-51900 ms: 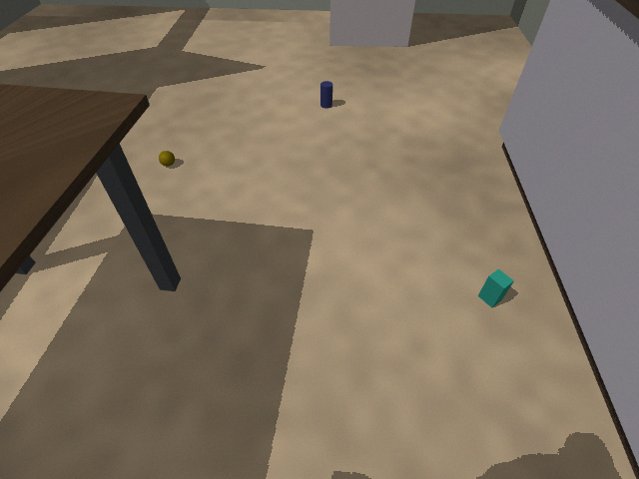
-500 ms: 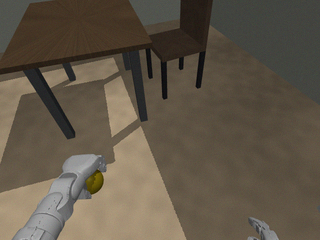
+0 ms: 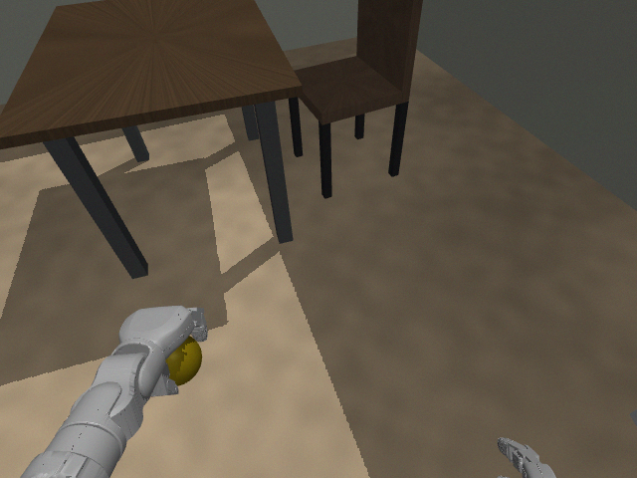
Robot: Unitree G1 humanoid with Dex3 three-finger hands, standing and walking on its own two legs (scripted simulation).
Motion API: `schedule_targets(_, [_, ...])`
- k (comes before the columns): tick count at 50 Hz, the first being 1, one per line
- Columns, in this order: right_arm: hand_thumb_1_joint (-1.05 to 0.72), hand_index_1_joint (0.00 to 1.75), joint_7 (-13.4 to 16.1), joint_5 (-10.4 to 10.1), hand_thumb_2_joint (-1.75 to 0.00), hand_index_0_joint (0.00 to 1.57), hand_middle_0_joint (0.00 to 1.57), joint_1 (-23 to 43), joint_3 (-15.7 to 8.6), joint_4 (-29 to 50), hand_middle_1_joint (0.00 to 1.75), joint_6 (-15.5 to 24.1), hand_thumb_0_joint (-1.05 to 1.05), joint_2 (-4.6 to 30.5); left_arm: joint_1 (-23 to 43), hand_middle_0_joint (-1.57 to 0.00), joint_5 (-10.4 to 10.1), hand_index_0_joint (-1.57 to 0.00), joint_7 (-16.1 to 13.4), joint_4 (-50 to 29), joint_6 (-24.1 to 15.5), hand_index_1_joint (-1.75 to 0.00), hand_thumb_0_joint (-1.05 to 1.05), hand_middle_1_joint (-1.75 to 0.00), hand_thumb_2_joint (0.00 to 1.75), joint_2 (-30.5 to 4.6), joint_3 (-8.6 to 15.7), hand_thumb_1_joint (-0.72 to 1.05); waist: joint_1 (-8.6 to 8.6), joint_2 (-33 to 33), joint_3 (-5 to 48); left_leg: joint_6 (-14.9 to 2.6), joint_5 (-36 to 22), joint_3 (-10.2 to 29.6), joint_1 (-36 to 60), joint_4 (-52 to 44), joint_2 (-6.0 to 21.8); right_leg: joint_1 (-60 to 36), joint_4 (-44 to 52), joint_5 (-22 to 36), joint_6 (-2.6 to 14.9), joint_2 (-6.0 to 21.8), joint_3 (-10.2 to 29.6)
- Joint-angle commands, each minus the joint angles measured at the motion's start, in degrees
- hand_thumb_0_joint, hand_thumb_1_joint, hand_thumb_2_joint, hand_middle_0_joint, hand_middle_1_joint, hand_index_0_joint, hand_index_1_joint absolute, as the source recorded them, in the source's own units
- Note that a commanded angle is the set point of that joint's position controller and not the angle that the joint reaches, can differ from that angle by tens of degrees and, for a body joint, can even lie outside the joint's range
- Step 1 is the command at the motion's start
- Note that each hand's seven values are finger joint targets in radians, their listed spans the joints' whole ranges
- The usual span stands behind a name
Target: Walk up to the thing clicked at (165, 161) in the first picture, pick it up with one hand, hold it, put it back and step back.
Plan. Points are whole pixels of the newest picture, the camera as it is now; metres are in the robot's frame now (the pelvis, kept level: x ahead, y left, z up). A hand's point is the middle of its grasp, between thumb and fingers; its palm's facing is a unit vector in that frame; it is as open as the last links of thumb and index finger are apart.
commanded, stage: crouch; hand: left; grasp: from above
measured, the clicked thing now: (175, 359) +0.31 +0.24 -0.07
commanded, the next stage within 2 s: lower in 1.92 s
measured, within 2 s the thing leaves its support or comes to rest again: neither
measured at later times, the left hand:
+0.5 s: hand (183, 387) +0.30 +0.25 -0.17, palm faces -0.45 +0.03 -0.89, open 9.9 cm
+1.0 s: hand (207, 408) +0.35 +0.29 -0.41, palm faces -0.46 -0.01 -0.89, open 9.8 cm
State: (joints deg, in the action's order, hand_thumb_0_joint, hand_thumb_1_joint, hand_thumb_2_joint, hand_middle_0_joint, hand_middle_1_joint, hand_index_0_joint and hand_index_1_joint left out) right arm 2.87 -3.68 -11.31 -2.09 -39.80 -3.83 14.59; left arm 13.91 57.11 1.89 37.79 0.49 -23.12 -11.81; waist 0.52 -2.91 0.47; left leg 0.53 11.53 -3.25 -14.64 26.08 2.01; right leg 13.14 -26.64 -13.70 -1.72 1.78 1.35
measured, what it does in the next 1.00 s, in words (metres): lowers itself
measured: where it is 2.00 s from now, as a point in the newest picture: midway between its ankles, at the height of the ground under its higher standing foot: outside the picture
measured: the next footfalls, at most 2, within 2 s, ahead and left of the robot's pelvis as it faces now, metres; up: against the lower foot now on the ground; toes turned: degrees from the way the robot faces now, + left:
none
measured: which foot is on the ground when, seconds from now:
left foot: down 0.00-1.00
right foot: down 0.00-1.00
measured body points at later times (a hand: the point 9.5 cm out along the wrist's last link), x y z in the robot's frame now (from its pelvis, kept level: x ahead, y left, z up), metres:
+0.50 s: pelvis -0.02 +0.00 -0.06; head +0.06 +0.01 +0.38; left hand +0.32 +0.25 -0.11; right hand +0.08 -0.29 -0.18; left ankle +0.02 +0.13 -0.74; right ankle +0.00 -0.14 -0.74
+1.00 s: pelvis -0.06 +0.01 -0.27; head +0.14 +0.04 +0.13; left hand +0.37 +0.28 -0.36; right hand +0.00 -0.26 -0.40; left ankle +0.02 +0.13 -0.74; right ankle +0.00 -0.14 -0.74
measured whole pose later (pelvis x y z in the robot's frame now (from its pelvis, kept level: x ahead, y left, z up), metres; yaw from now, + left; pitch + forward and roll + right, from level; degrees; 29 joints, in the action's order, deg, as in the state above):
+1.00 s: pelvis -0.06 +0.01 -0.27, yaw -1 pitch +36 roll -5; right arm -2.2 4.6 -11.4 -2.3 -43.7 2.7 13.2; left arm 40.7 70.0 -20.4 71.4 -10.6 -33.6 4.2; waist -8.4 -2.7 11.1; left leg -0.3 35.0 3.5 -106.6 104.9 2.7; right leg 101.1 -103.1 -38.5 -2.6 0.9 -1.0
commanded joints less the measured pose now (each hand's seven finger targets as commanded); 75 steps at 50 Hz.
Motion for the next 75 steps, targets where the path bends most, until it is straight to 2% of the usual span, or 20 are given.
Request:
schedule_targets(1, [-0.89, 0.3, 0.66, 0.2, -0.9, 0.2, 0.2, 5.38, -2.04, 8.58, 0.3, 2.15, 0.0, 7.17, 18.72, -0.68, 0.01, -0.73, -2.43, -11.47, -0.25, -0.99, 0.0, -1.04, 0.94, -12.3, 6.71, 0.37, 0.37, 1.95, 12.54, -1.14, -8.85, 0.36, 7.93, -2.65, -2.34, -0.29, 4.23, 7.85, 1.97, -3.1, -1.57])
schedule_targets(7, [-0.89, 0.3, 0.53, 0.52, -0.9, 0.2, 0.2, 3.94, -2.35, 7.9, 0.3, 1.57, 0.0, 7.22, 17.33, -0.72, 1.4, -0.77, -4.4, -6.76, -2.38, -0.99, 0.0, -1.04, 0.95, -11.57, 7.03, 0.41, -0.99, 4.69, 10.63, -1.36, -8.07, 0.42, 5.72, -1.43, -2.59, 1.82, 3.29, 7.58, 1.81, -2.83, -1.45])
schedule_targets(12, [-0.89, 0.3, -0.02, 1.77, -0.9, 0.2, 0.2, 2.06, -2.98, 5.76, 0.3, 1.09, 0.0, 7.69, 21.14, -0.7, 4.01, -0.75, -10.56, -0.04, -4.82, -0.98, 0.0, -1.04, 0.93, -12.9, 8.72, 0.38, -2.38, 3.5, 11.65, -1.04, -5.49, 0.57, 1.66, 3.23, -2.77, 7.55, -0.19, 5.73, 1.78, -2.41, -1.35])
schedule_targets(13, [-0.89, 0.3, -0.28, 2.03, -0.9, 0.2, 0.2, 1.3, -2.96, 5.24, 0.3, 1.06, 0.0, 7.76, 22.59, -0.72, 4.57, -0.78, -11.74, 1.49, -5.05, -0.99, 0.0, -1.04, 0.93, -11.56, 7.35, 0.42, -3.2, 3.76, 12.15, -0.96, -5.81, 0.81, 0.56, 4.81, -2.63, 9.85, -1.72, 6.24, 1.78, -2.47, -1.34])
schedule_targets(18, [-0.89, 0.3, -1.7, 3.45, -0.89, 0.2, 0.2, -2.42, -4.68, 2.86, 0.3, 1.68, 0.0, 8.72, 27.47, -0.75, 7.88, -0.8, -18.1, 9.03, -6.93, -0.99, 0.0, -1.04, 0.95, -10.8, 7.54, 0.45, -4.67, 0.98, 18.74, -0.06, -4.62, 1.61, -8.78, 17.97, -1.96, 22.81, -13.95, 4.58, 2.35, -2.73, -1.64])
schedule_targets(21, [-0.89, 0.3, -2.49, 4.25, -0.89, 0.2, 0.2, -4.59, -5.31, 2.78, 0.3, 2.29, 0.0, 9.35, 31.26, -0.74, 10.31, -0.8, -21.94, 12.3, -7.72, -0.95, 0.0, -1.01, 0.87, -13.2, 9.61, 0.44, -4.79, -0.72, 23.23, -0.16, -3.08, 2.01, -17.21, 26.51, -1.73, 30.87, -22.08, 2.6, 2.7, -2.88, -1.93])
schedule_targets(24, [-0.89, 0.3, -2.56, 4.63, -0.89, 0.2, 0.2, -6.11, -5.65, 2.98, 0.3, 2.81, 0.0, 10.18, 34.64, -0.72, 11.28, -0.78, -24.65, 15.58, -7.46, -0.94, 0.0, -1.01, 0.86, -14.35, 10.71, 0.42, -5.48, -1.9, 28.05, -0.57, -1.0, 2.48, -23.92, 33.04, -1.63, 37.83, -28.65, 0.59, 2.91, -3.23, -2.49])
schedule_targets(27, [-0.89, 0.3, -2.17, 5.21, -0.89, 0.2, 0.2, -6.57, -5.56, 2.36, 0.3, 3.77, 0.0, 10.32, 34.91, -0.7, 10.6, -0.76, -26.27, 20.65, -6.65, -0.93, 0.0, -1.0, 0.85, -14.7, 11.51, 0.4, -5.64, -2.57, 30.13, -0.55, 2.46, 3.45, -31.14, 38.09, -1.45, 45.09, -34.79, -3.0, 3.34, -3.48, -3.45])
schedule_targets(33, [-0.89, 0.3, -1.45, 6.13, -0.89, 0.2, 0.2, -7.54, -5.76, 1.67, 0.3, 5.33, 0.0, 10.49, 39.11, -0.67, 10.11, -0.74, -26.42, 21.5, -6.2, -0.92, 0.0, -0.98, 0.83, -19.54, 14.5, 0.36, -5.71, -3.74, 38.87, -1.26, 8.47, 3.98, -44.52, 48.67, -1.55, 53.56, -45.81, -7.29, 3.52, -3.05, -3.62])
schedule_targets(34, [-0.89, 0.3, -1.57, 6.19, -0.89, 0.2, 0.2, -7.83, -5.74, 1.52, 0.3, 5.39, 0.0, 10.55, 36.63, -0.68, 10.1, -0.74, -26.08, 24.29, -5.92, -0.91, 0.0, -0.97, 0.84, -19.04, 14.42, 0.36, -6.04, -2.86, 39.09, -1.43, 8.27, 4.11, -45.48, 50.23, -1.45, 55.44, -47.15, -7.3, 3.45, -2.96, -3.82])
schedule_targets(36, [-0.9, 0.3, -1.68, 6.54, -0.9, 0.2, 0.2, -7.62, -5.76, 1.5, 0.3, 5.67, 0.0, 10.65, 40.58, -0.69, 10.41, -0.74, -25.58, 21.12, -6.42, -0.94, 0.0, -0.99, 0.88, -22.29, 15.81, 0.35, -6.07, -5.19, 41.65, -1.3, 10.02, 4.44, -47.85, 52.64, -1.43, 58.9, -50.02, -8.88, 3.56, -2.96, -3.95])
schedule_targets(42, [-0.9, 0.3, -2.5, 7.58, -0.9, 0.2, 0.2, -7.71, -5.28, 0.82, 0.3, 6.65, 0.0, 11.21, 43.82, -0.72, 11.15, -0.77, -24.86, 22.85, -8.67, -0.91, 0.0, -0.95, 0.89, -25.74, 18.28, 0.38, -7.75, -5.27, 42.41, -1.32, 17.83, 7.07, -55.31, 59.66, -1.23, 71.78, -58.01, -16.48, 3.78, -2.81, -5.16])
schedule_targets(50, [-0.9, 0.3, -4.89, 8.92, -0.9, 0.2, 0.2, -8.68, -4.62, -1.24, 0.3, 7.98, 0.0, 12.04, 48.54, -0.79, 12.74, -0.84, -25.58, 22.18, -12.19, -0.86, 0.0, -0.92, 0.85, -29.02, 19.92, 0.46, -8.26, -10.92, 48.93, -1.06, 13.28, 8.4, -57.18, 69.56, -0.8, 82.28, -68.03, -13.93, 3.77, -2.8, -6.35])
schedule_targets(52, [-0.9, 0.3, -5.52, 9.43, -0.9, 0.2, 0.2, -9.54, -4.42, -1.81, 0.3, 8.11, 0.0, 12.33, 48.17, -0.81, 13.03, -0.87, -25.75, 22.76, -12.43, -0.86, 0.0, -0.91, 0.84, -27.86, 19.93, 0.5, -8.77, -12.27, 49.56, -0.67, 10.08, 9.28, -56.89, 71.25, -0.76, 83.88, -71.0, -12.09, 3.68, -2.36, -6.92])
schedule_targets(54, [-0.9, 0.3, -6.0, 9.64, -0.9, 0.2, 0.2, -9.51, -4.41, -1.94, 0.3, 8.06, 0.0, 12.72, 49.68, -0.84, 13.41, -0.88, -26.01, 22.13, -12.58, -0.85, 0.0, -0.9, 0.87, -31.26, 21.61, 0.51, -8.33, -13.06, 51.17, -0.73, 8.06, 9.04, -56.84, 73.48, -0.59, 85.17, -72.56, -11.01, 3.68, -2.59, -7.16])
schedule_targets(59, [-0.91, 0.3, -7.37, 10.35, -0.9, 0.2, 0.2, -9.74, -3.88, -2.06, 0.3, 7.65, 0.0, 12.7, 49.51, -0.86, 13.77, -0.91, -25.78, 23.98, -12.99, -0.89, 0.0, -0.94, 0.87, -31.74, 22.26, 0.55, -9.07, -12.7, 49.76, -1.12, 7.14, 7.77, -61.57, 78.52, -0.58, 85.81, -75.71, -9.15, 3.37, -2.85, -7.37])
schedule_targets(60, [-0.91, 0.3, -7.51, 10.43, -0.9, 0.2, 0.2, -9.66, -3.87, -1.99, 0.3, 7.52, 0.0, 12.63, 51.77, -0.87, 14.0, -0.92, -25.96, 21.66, -13.27, -0.89, 0.0, -0.94, 0.89, -34.42, 23.44, 0.55, -8.52, -13.06, 50.58, -1.28, 8.56, 7.39, -62.67, 79.2, -0.55, 85.95, -76.06, -9.91, 3.46, -3.09, -7.24])
schedule_targets(62, [-0.91, 0.3, -7.95, 10.53, -0.9, 0.2, 0.2, -9.17, -3.59, -1.68, 0.3, 7.44, 0.0, 12.24, 49.73, -0.89, 14.18, -0.94, -25.68, 26.0, -12.98, -0.88, 0.0, -0.93, 0.89, -32.63, 22.43, 0.57, -8.87, -11.94, 47.86, -1.56, 10.49, 6.93, -65.2, 80.71, -0.4, 87.15, -76.29, -11.1, 3.36, -3.33, -7.23])
schedule_targets(66, [-0.91, 0.3, -8.43, 10.82, -0.9, 0.2, 0.2, -8.21, -3.32, -1.83, 0.3, 7.14, 0.0, 12.52, 50.4, -0.88, 14.16, -0.93, -25.28, 26.97, -13.25, -0.9, 0.0, -0.95, 0.91, -35.23, 23.36, 0.57, -8.5, -11.3, 46.94, -1.97, 12.69, 6.05, -69.64, 83.86, -0.23, 87.37, -77.77, -11.73, 3.17, -4.0, -7.13])
schedule_targets(75, [-0.91, 0.3, -9.24, 11.45, -0.9, 0.2, 0.2, -7.6, -3.21, -2.65, 0.3, 6.63, 0.0, 13.95, 52.93, -0.83, 14.68, -0.88, -23.97, 27.91, -15.08, -0.9, 0.0, -0.95, 0.87, -38.48, 24.18, 0.52, -9.33, -13.54, 44.63, -1.47, 14.62, 7.17, -73.24, 87.41, 0.17, 93.01, -83.83, -13.32, 3.34, -4.14, -8.3])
